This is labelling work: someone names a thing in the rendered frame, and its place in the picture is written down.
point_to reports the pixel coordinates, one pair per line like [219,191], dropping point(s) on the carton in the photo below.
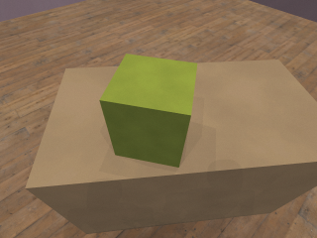
[147,108]

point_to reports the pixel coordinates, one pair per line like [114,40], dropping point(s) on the pedestal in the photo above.
[250,148]

